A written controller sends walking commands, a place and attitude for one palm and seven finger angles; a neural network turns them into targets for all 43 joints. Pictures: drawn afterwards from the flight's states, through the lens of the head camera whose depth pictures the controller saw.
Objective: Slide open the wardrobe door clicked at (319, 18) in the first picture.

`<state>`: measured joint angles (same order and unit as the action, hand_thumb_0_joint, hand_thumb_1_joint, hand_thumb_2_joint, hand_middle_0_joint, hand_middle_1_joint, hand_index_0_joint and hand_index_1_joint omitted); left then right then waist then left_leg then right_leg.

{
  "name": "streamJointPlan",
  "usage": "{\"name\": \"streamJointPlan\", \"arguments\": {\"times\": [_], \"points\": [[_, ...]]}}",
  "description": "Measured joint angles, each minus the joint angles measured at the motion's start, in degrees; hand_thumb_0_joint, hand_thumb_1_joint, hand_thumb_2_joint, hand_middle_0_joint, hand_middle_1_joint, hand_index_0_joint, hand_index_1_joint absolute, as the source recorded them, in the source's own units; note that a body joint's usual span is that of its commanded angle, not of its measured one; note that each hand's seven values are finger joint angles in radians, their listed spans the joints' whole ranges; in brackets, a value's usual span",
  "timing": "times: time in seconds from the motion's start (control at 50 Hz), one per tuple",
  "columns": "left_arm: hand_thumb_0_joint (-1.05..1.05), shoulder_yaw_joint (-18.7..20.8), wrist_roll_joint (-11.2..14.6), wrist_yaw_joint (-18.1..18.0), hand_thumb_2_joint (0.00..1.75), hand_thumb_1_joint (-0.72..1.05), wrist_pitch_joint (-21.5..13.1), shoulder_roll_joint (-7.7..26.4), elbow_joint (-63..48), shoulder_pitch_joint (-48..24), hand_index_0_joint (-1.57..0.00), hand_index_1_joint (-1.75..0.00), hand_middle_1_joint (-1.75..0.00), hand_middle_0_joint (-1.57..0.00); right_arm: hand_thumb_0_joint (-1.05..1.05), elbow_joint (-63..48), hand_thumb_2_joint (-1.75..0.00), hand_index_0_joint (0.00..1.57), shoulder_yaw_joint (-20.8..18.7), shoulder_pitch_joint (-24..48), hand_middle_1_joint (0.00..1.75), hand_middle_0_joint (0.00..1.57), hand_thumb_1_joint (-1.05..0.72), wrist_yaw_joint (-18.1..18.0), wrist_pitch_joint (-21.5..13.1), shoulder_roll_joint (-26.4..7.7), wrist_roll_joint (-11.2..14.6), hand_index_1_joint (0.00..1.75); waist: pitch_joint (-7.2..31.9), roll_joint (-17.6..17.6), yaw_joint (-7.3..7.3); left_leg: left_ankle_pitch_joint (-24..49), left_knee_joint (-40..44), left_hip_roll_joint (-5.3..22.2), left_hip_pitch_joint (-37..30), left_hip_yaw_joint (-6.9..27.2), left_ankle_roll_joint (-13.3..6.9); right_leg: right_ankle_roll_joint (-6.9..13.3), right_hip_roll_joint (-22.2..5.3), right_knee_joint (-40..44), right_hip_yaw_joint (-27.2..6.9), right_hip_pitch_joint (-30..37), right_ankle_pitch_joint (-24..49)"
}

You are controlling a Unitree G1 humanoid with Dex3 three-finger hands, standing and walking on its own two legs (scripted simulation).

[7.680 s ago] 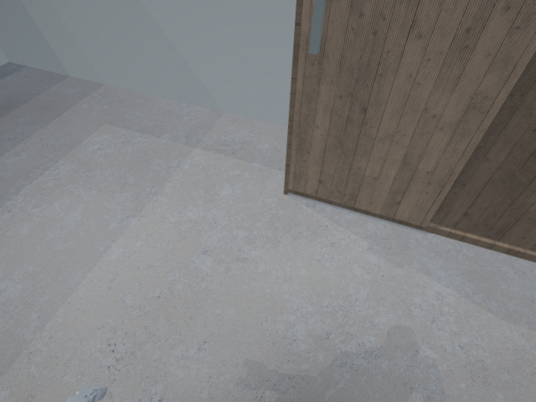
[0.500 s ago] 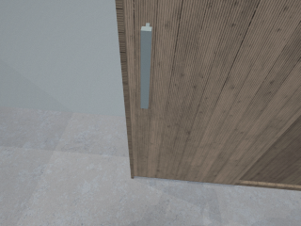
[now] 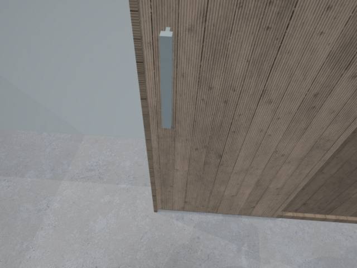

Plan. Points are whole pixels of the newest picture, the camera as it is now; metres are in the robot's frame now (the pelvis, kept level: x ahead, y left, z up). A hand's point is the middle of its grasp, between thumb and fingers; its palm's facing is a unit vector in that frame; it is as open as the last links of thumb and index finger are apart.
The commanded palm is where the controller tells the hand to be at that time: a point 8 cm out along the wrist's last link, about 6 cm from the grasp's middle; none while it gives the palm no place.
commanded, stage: look again from close up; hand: left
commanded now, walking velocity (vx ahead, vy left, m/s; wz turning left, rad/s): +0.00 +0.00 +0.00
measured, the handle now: (167, 83) +0.54 +0.07 +0.14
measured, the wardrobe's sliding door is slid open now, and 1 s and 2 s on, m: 0.00 0.00 0.00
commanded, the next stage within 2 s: raise the hand with hooked fingers in 0.92 s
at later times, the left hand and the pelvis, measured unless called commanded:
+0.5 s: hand out of the picture -0.04 +0.15 -0.18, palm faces +0.03 -0.99 -0.17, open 7.4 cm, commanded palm none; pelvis +0.00 -0.01 +0.00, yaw -1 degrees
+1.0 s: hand out of the picture +0.00 +0.16 -0.17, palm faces +0.01 -0.98 -0.19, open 7.4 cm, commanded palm none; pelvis +0.02 -0.01 +0.00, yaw -1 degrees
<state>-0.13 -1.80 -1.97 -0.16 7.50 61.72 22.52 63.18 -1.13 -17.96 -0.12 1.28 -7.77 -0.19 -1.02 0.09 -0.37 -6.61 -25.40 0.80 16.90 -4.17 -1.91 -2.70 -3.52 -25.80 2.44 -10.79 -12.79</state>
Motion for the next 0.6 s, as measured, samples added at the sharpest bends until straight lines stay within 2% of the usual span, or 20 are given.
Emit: {"name": "streamJointPlan", "arguments": {"times": [0.22, 0.6], "points": [[0.01, 0.5, 0.0, -0.2, 0.9, 0.91, 0.0, -0.4, 0.2, 0.7, -0.2, -0.29, -0.3, -0.2, 0.0, 0.2, -0.9, 0.2, -0.2, -0.6, 0.3, 0.2, -0.91, -0.2, 0.0, 0.8, -0.1, 0.3, -0.1, 0.4, -0.04, -0.1, -0.2, 0.2, 0.3, -0.1, 0.2, 0.2, 0.2, -0.5, -0.2, -0.6, -0.2], [0.01, 0.7, 0.0, 0.0, 0.9, 0.91, -0.3, -0.6, 0.2, 0.1, -0.2, -0.29, -0.3, -0.2, 0.0, -0.2, -0.9, 0.2, -0.4, 0.4, 0.3, 0.2, -0.91, -0.3, -0.4, 0.1, -0.1, 0.3, 0.1, 0.4, 0.14, -0.5, -0.2, 0.6, 0.3, -0.3, 0.5, 0.4, 0.6, -0.6, -0.5, -0.8, -0.6]]}}
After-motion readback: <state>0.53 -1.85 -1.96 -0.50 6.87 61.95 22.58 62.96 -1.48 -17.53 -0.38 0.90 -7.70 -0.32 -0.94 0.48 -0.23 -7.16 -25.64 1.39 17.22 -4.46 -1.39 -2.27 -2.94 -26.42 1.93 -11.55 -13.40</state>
